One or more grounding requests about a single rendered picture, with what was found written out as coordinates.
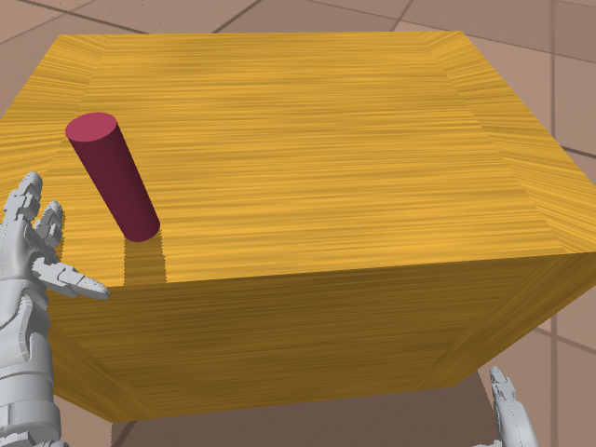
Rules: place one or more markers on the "can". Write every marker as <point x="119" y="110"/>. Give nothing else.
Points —
<point x="101" y="147"/>

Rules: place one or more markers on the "left robot hand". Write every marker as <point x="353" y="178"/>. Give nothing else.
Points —
<point x="28" y="253"/>

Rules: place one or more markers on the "left robot arm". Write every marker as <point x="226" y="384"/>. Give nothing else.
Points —
<point x="28" y="415"/>

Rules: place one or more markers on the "right robot hand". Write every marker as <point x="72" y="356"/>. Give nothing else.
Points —
<point x="513" y="423"/>

